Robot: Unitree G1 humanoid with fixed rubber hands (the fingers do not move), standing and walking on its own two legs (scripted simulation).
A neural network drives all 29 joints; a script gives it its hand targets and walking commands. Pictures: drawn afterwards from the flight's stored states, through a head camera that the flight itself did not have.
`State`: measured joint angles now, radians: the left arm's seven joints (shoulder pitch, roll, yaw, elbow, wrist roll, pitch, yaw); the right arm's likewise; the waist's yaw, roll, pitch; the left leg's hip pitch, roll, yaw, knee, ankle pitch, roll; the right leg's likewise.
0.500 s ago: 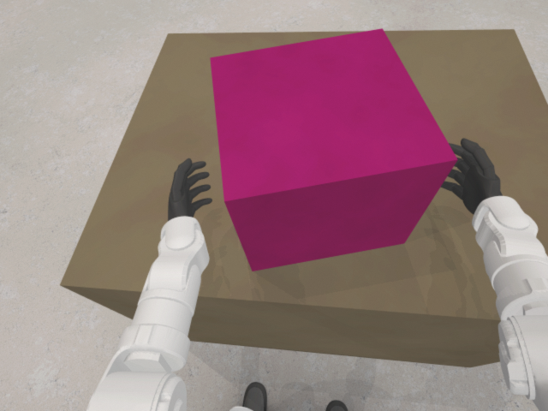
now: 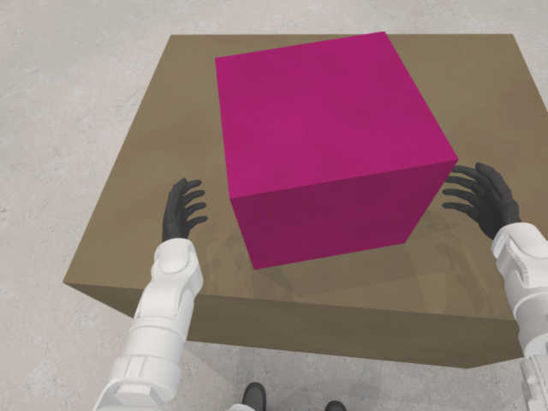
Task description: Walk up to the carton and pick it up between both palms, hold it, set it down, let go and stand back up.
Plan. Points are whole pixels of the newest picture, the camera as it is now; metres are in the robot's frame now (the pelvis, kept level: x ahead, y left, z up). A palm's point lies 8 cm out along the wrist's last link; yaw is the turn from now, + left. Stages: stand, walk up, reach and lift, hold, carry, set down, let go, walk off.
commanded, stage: set down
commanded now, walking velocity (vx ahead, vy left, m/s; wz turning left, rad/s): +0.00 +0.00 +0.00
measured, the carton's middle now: (315, 156) +0.53 +0.01 -0.01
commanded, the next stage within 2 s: none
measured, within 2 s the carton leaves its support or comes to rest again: neither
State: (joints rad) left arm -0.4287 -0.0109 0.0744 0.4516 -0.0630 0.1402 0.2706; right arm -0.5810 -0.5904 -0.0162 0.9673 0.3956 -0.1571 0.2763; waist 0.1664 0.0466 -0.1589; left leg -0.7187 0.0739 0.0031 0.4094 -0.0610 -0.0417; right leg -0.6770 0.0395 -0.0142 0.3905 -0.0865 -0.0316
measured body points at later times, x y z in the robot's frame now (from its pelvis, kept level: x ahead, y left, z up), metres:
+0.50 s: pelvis +0.00 +0.00 +0.00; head +0.10 -0.01 +0.44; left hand +0.32 +0.21 +0.01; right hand +0.40 -0.27 -0.01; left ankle +0.06 +0.15 -0.73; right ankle +0.04 -0.11 -0.73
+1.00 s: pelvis +0.00 +0.00 +0.00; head +0.08 -0.01 +0.45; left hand +0.28 +0.20 +0.01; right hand +0.34 -0.29 -0.02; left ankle +0.06 +0.15 -0.73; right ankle +0.04 -0.11 -0.73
